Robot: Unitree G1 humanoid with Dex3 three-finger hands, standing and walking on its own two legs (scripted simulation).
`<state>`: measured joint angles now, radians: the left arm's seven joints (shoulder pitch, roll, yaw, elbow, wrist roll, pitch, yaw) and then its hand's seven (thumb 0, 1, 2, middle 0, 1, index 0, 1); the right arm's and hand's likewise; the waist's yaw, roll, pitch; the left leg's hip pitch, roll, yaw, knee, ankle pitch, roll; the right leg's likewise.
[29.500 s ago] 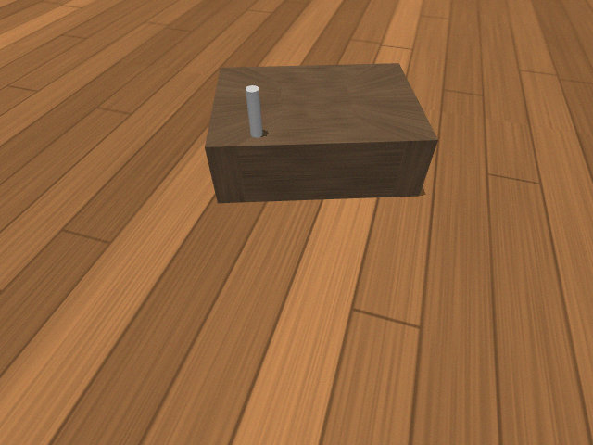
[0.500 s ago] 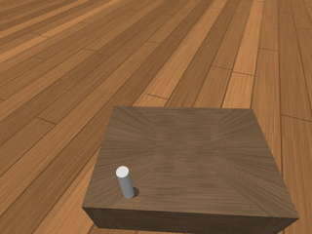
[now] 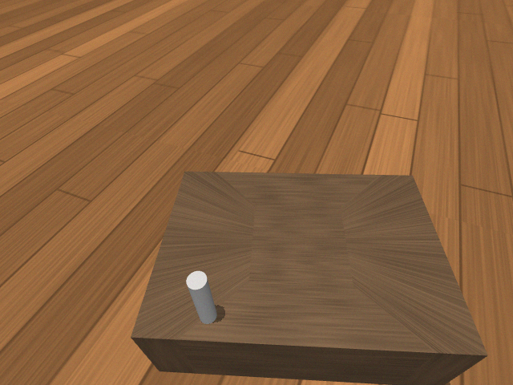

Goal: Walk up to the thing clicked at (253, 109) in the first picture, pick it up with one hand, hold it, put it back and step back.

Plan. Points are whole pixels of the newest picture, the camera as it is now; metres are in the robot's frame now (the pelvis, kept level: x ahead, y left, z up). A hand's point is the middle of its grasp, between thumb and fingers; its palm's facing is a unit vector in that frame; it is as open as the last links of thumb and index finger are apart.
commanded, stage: home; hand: left
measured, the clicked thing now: (202, 299) +0.43 +0.18 -0.35
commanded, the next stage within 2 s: stand in 0.30 s
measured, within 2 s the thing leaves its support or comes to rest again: neither
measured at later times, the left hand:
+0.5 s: hand out of the picture +0.07 +0.24 -0.15, palm faces +0.00 -0.93 -0.37, open 17.3 cm
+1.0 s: hand out of the picture +0.08 +0.23 -0.15, palm faces +0.00 -0.93 -0.36, open 7.8 cm
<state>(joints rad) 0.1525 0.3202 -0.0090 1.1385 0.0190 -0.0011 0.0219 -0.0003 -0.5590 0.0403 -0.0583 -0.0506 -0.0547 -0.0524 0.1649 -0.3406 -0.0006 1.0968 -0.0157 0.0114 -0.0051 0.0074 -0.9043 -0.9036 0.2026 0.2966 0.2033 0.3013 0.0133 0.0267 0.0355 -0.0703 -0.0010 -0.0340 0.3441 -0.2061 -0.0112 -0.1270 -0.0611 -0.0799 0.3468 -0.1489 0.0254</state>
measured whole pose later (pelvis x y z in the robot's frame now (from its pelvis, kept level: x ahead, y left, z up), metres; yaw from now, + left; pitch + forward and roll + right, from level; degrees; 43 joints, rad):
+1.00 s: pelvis +0.01 -0.02 +0.00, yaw -1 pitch -3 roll +0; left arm 0.11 0.33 0.01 1.14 0.01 0.00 0.00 0.01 0.81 0.88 -0.21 -0.30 -0.20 -0.30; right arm 0.14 -0.35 0.00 1.12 -0.02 0.00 0.00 0.01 -0.91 -0.90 0.20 0.30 0.20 0.30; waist 0.01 0.03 0.04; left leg -0.06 0.03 -0.03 0.31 -0.20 -0.04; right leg -0.13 -0.03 -0.08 0.34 -0.16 0.00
